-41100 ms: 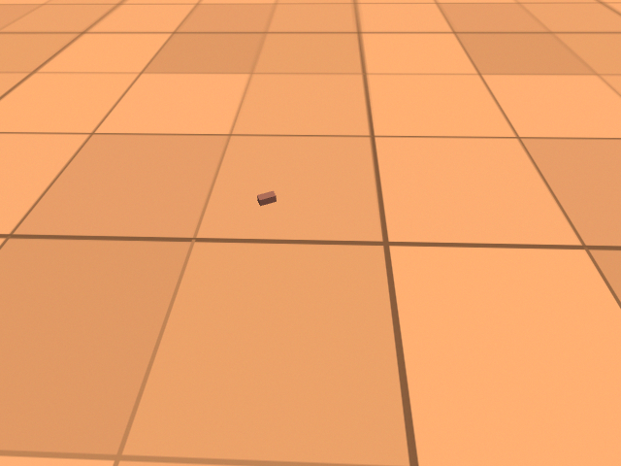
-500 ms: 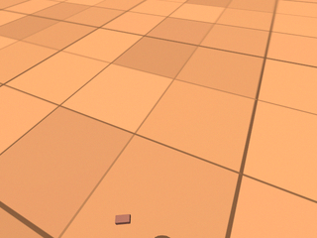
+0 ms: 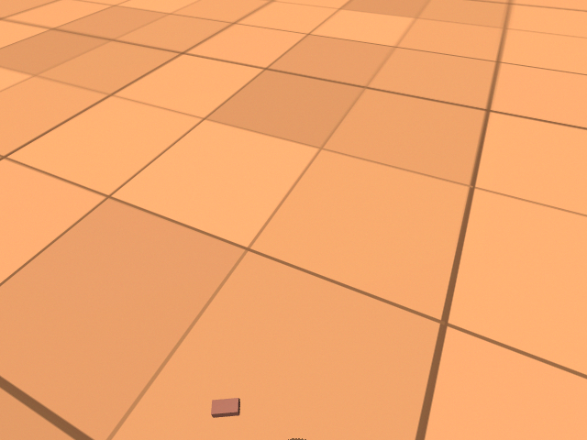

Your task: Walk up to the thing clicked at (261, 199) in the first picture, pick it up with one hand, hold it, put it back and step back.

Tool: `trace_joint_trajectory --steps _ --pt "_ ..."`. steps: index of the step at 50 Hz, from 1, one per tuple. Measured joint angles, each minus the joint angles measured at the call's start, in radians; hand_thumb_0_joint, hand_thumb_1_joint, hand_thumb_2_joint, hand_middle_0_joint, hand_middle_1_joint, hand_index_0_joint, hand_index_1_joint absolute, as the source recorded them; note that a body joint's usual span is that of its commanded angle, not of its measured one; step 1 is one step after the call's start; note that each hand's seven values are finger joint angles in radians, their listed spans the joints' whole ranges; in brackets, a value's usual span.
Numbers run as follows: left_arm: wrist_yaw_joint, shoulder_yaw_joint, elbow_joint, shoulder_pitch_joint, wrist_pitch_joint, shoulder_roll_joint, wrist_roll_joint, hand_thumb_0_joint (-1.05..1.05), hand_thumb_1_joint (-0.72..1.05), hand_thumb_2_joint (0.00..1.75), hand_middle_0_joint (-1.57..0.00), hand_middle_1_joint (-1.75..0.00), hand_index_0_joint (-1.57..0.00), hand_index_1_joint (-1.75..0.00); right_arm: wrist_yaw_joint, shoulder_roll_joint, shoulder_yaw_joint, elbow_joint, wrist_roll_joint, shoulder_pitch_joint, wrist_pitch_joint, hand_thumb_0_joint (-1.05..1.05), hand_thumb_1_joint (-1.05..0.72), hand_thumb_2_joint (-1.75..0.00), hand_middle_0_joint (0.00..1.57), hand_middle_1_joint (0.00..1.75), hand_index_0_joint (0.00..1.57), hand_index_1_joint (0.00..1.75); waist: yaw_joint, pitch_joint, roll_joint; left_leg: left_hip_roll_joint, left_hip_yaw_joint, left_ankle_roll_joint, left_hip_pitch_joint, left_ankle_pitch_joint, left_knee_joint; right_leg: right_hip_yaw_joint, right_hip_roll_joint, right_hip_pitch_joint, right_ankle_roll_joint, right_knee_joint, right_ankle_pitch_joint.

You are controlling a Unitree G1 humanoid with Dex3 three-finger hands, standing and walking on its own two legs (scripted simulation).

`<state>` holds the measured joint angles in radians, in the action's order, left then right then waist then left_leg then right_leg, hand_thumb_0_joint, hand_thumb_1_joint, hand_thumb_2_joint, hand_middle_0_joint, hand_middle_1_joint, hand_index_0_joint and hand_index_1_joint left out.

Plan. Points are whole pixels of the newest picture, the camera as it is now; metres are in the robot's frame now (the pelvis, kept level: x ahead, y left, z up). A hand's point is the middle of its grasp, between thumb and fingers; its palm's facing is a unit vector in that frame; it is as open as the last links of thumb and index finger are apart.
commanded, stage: stand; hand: left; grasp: from above
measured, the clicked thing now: (225, 407) +0.40 +0.28 -0.76
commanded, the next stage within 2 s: step back in 0.22 s
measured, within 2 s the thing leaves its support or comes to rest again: neither
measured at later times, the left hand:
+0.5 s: hand out of the picture +0.08 +0.30 -0.18, palm faces -0.03 -0.93 -0.37, open 7.4 cm
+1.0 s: hand out of the picture -0.02 +0.27 -0.16, palm faces -0.11 -0.91 -0.39, open 7.4 cm
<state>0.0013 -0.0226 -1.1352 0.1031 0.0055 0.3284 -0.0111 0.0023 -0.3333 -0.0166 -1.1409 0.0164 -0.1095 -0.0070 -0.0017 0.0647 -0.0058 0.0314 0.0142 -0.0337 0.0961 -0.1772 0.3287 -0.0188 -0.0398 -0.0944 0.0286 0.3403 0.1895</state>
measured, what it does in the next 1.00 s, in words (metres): walks backwards: right foot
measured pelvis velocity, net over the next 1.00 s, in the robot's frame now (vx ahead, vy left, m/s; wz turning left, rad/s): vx -0.13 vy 0.02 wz -0.09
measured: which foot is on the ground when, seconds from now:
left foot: down 0.00-0.94, up 0.96-1.00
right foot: down 0.00-0.50, up 0.52-0.88, down 0.90-1.00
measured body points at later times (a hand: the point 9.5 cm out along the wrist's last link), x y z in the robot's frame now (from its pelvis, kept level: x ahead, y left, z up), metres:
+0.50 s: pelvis -0.04 +0.03 -0.02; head +0.02 +0.04 +0.42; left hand +0.08 +0.34 -0.15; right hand +0.04 -0.30 -0.14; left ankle -0.05 +0.13 -0.75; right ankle +0.00 -0.13 -0.75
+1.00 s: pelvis -0.13 +0.02 -0.02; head -0.08 +0.00 +0.42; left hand -0.01 +0.32 -0.14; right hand -0.05 -0.29 -0.16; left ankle -0.08 +0.13 -0.72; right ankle -0.13 -0.09 -0.75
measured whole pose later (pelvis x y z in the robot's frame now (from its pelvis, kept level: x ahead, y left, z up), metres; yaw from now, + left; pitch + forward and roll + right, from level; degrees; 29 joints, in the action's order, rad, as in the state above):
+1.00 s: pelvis -0.13 +0.02 -0.02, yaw -5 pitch -3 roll +1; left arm 0.01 -0.06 -0.88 0.15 -0.04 0.35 -0.03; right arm 0.01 -0.37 -0.05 -0.90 0.00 -0.10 0.06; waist -0.01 0.19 -0.03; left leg -0.03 0.02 0.01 0.42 -0.47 0.88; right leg 0.05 0.04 -0.27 -0.03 0.67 0.34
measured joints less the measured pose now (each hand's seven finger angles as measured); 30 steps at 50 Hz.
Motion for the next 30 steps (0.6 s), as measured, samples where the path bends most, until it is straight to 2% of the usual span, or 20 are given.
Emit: trace_joint_trajectory --steps 11,16,19,22,23,24,25,26,28,30 --pt "0.003 0.003 0.000 0.011 0.001 0.003 0.001 0.01 0.91 0.90 -0.21 -0.30 -0.20 -0.30 -0.004 -0.001 0.002 0.000 0.000 -0.009 0.001 0.01 -0.90 -0.90 0.20 0.30 0.20 0.30 0.000 0.002 0.000 0.000 0.002 -0.002 0.005 0.003 -0.004 -0.001 0.000 -0.007 -0.002 0.003 0.001" --pt "-0.001 -0.023 0.048 -0.006 -0.008 0.017 0.019 0.01 0.90 0.90 -0.21 -0.30 -0.21 -0.30 -0.012 -0.022 -0.011 0.043 -0.019 0.025 0.022 0.01 -0.90 -0.90 0.20 0.30 0.20 0.30 -0.009 0.052 -0.007 0.006 0.008 0.005 0.090 -0.031 0.107 -0.003 0.007 -0.076 -0.007 0.080 0.019" --pt "-0.004 -0.033 0.085 -0.026 -0.019 0.028 0.017 0.01 0.90 0.90 -0.21 -0.30 -0.21 -0.30 -0.013 -0.046 -0.024 0.077 -0.023 0.042 0.034 0.01 -0.90 -0.90 0.20 0.30 0.20 0.30 -0.012 0.090 -0.013 -0.001 0.010 0.031 0.163 -0.063 0.222 -0.003 0.004 -0.121 -0.006 0.129 0.027" --pt "-0.006 -0.037 0.123 -0.039 -0.035 0.039 0.002 0.01 0.90 0.90 -0.21 -0.30 -0.21 -0.30 -0.018 -0.066 -0.037 0.109 -0.019 0.035 0.048 0.01 -0.90 -0.90 0.20 0.30 0.20 0.30 -0.010 0.103 0.005 -0.045 0.001 0.059 0.203 -0.192 0.361 0.018 -0.019 -0.173 0.003 0.190 0.043" --pt "-0.007 -0.037 0.135 -0.042 -0.040 0.045 0.000 0.01 0.90 0.90 -0.21 -0.30 -0.21 -0.30 -0.020 -0.070 -0.040 0.119 -0.019 0.025 0.049 0.00 -0.90 -0.90 0.20 0.30 0.20 0.30 -0.014 0.100 0.012 -0.053 -0.005 0.066 0.199 -0.189 0.366 0.021 -0.026 -0.192 0.008 0.211 0.050" --pt "-0.007 -0.036 0.147 -0.046 -0.045 0.050 -0.001 0.01 0.90 0.90 -0.21 -0.30 -0.21 -0.30 -0.022 -0.075 -0.043 0.128 -0.018 0.012 0.047 0.00 -0.90 -0.90 0.20 0.30 0.20 0.30 -0.020 0.094 0.011 -0.050 -0.007 0.072 0.187 -0.126 0.341 0.019 -0.028 -0.212 0.013 0.236 0.058" --pt "-0.009 -0.036 0.159 -0.054 -0.050 0.057 0.001 0.01 0.90 0.90 -0.21 -0.30 -0.21 -0.30 -0.021 -0.078 -0.045 0.134 -0.015 0.001 0.043 0.00 -0.90 -0.90 0.20 0.30 0.20 0.30 -0.024 0.089 0.012 -0.050 -0.004 0.068 0.179 -0.160 0.317 0.018 -0.029 -0.239 0.006 0.269 0.069" --pt "-0.013 -0.038 0.169 -0.069 -0.055 0.067 0.004 0.01 0.90 0.90 -0.21 -0.30 -0.21 -0.30 -0.018 -0.071 -0.048 0.134 -0.011 -0.002 0.041 0.00 -0.90 -0.90 0.20 0.30 0.20 0.30 -0.023 0.099 0.027 -0.057 -0.009 0.070 0.184 -0.181 0.322 0.049 -0.019 -0.265 -0.011 0.324 0.121" --pt "-0.024 -0.046 0.193 -0.091 -0.063 0.085 0.006 0.01 0.90 0.90 -0.21 -0.30 -0.21 -0.30 -0.015 -0.048 -0.043 0.139 0.001 -0.008 0.037 0.00 -0.90 -0.90 0.20 0.30 0.20 0.30 -0.016 0.125 0.054 -0.060 -0.021 0.075 0.185 -0.170 0.319 0.124 0.041 -0.312 -0.036 0.473 0.273" --pt "-0.033 -0.047 0.209 -0.097 -0.065 0.089 0.007 0.01 0.91 0.90 -0.21 -0.30 -0.20 -0.30 -0.011 -0.029 -0.038 0.152 0.008 -0.022 0.036 0.00 -0.90 -0.90 0.20 0.30 0.20 0.30 -0.024 0.134 0.060 -0.052 -0.016 0.077 0.186 -0.141 0.293 0.154 0.104 -0.346 -0.050 0.606 0.348"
